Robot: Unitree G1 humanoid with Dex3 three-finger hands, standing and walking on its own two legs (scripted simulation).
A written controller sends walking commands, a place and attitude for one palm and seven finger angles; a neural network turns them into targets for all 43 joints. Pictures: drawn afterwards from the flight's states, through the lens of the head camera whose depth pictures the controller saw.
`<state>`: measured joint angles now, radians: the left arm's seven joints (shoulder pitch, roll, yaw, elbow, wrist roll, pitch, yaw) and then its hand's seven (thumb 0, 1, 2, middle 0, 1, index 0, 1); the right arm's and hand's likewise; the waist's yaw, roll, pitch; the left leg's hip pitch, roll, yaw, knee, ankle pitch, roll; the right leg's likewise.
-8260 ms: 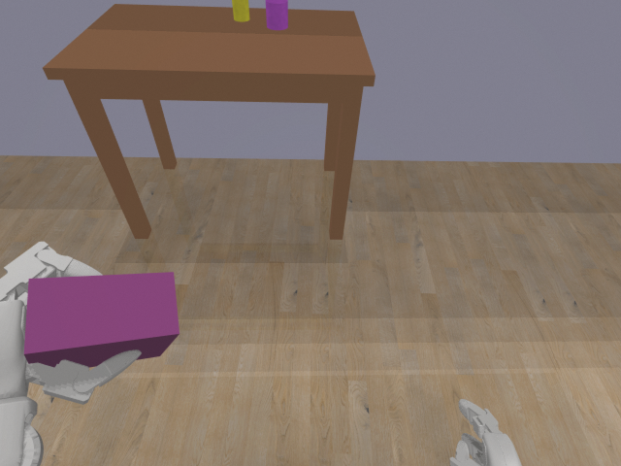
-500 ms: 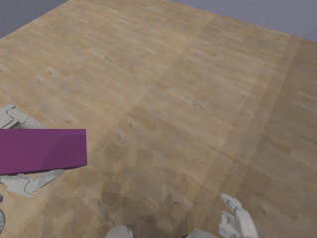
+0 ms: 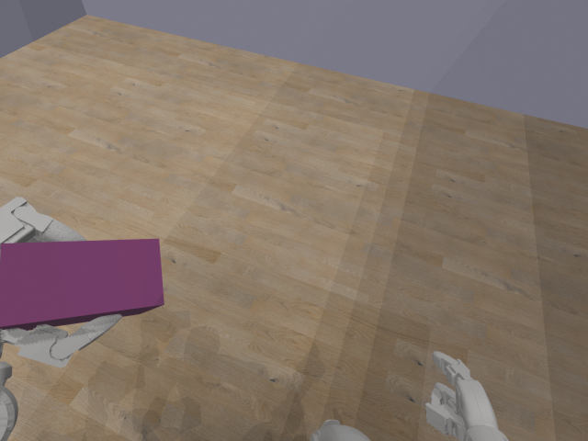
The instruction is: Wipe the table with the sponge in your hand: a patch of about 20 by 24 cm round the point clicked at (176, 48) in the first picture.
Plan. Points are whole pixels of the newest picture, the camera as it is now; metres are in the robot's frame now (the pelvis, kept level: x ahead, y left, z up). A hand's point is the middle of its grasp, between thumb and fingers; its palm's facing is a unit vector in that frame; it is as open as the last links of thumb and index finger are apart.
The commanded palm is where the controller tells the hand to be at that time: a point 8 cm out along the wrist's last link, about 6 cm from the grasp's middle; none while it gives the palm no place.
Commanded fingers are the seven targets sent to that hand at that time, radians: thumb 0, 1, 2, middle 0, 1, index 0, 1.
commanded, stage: turn to face it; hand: left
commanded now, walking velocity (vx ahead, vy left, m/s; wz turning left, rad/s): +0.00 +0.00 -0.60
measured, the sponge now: (106, 283) +0.22 +0.22 +0.16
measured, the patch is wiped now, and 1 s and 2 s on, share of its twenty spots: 0.00 0.00 0.00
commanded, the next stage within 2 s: none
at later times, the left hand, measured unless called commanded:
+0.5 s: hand (233, 307) +0.20 +0.09 +0.19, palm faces +0.06 -0.83 -0.56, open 9.9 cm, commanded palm +0.16 +0.15 +0.19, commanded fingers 0.00 0.10 1.30 -1.20 -1.60 -1.20 -1.60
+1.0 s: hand (394, 407) +0.14 -0.05 +0.17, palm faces -0.21 -0.84 -0.50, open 9.9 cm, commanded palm +0.11 +0.04 +0.19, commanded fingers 0.00 0.10 1.30 -1.20 -1.60 -1.20 -1.60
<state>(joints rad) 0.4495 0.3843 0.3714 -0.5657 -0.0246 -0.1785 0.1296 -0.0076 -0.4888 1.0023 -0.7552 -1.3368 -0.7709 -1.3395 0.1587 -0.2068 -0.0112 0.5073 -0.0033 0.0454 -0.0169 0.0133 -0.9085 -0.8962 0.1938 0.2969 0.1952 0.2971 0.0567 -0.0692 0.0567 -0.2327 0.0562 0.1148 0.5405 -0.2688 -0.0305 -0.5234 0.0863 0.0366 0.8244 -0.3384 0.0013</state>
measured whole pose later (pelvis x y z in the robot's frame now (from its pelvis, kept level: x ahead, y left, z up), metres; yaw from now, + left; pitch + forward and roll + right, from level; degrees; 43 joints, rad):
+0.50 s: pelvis -0.08 -0.07 +0.00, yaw -19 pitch +0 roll +2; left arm 0.57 0.45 0.44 -0.61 -0.06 -0.19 0.14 -0.01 -0.49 1.00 -0.76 -1.34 -0.77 -1.34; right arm 0.16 -0.27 -0.05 0.56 0.01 0.07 -0.01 0.02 -0.91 -0.90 0.19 0.30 0.19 0.30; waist -0.02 -0.02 0.12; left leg -0.41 0.04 0.06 0.88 -0.47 -0.09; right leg -0.38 0.07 0.04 0.53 -0.15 -0.08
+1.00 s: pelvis -0.18 -0.09 -0.01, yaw -36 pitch -1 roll +1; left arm 0.44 0.38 0.37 -0.56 -0.05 -0.18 0.13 -0.01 -0.49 1.01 -0.76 -1.34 -0.77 -1.34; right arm 0.13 -0.19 0.03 0.55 0.01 0.02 0.01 0.01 -0.90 -0.90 0.20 0.30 0.20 0.30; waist 0.00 0.04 0.19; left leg -0.47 0.13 0.02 1.12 -0.50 -0.10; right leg -0.36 0.01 -0.06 0.66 -0.28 -0.07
